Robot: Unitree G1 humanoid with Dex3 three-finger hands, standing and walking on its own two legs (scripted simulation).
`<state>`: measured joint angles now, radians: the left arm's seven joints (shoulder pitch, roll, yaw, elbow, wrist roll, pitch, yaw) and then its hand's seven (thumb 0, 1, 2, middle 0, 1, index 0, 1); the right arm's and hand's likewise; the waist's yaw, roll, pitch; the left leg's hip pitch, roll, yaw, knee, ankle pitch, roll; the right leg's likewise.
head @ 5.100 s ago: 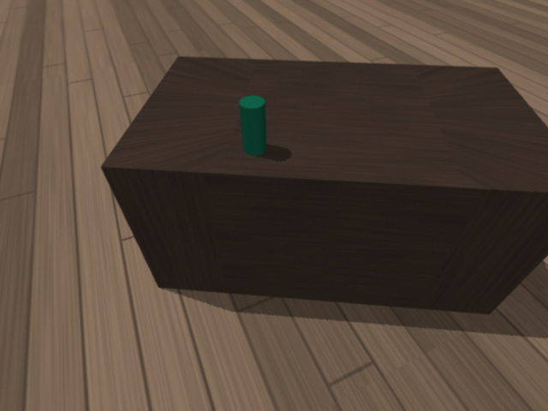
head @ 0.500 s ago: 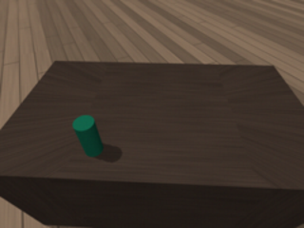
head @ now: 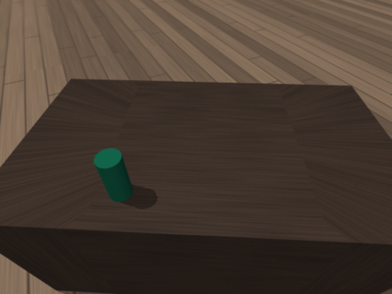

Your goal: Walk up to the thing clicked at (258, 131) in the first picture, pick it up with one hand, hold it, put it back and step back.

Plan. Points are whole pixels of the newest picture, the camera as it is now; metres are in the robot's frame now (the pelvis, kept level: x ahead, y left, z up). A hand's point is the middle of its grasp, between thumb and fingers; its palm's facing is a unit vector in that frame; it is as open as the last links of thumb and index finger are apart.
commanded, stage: stand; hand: left
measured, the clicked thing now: (115, 176) +0.46 +0.24 -0.06
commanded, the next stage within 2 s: rise first in 0.70 s
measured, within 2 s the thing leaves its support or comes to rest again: neither
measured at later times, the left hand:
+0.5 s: hand out of the picture +0.07 +0.26 -0.16, palm faces -0.02 -0.94 -0.35, open 7.4 cm
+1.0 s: hand out of the picture +0.16 +0.25 -0.14, palm faces +0.14 -0.94 -0.32, open 10.0 cm
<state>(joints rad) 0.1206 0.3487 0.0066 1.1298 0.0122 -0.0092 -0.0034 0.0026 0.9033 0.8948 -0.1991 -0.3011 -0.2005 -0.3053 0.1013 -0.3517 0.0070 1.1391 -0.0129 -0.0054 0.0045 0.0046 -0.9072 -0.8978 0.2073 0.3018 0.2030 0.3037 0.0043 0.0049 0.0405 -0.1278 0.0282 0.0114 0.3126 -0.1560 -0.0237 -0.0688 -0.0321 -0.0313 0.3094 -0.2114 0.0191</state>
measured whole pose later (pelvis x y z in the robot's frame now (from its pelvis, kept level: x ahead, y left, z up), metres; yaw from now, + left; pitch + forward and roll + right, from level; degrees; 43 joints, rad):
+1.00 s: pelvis -0.01 +0.00 -0.01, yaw +0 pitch +2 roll +0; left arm 0.03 0.30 0.09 0.91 -0.06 -0.08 0.05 0.01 0.60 0.60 -0.11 -0.15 -0.11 -0.16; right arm 0.02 -0.29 -0.08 0.95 0.05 -0.09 -0.05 0.01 -0.61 -0.60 0.11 0.14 0.10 0.15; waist 0.01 0.01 0.06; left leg -0.30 0.03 0.02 0.45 -0.20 -0.02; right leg -0.25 -0.03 -0.02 0.46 -0.25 0.02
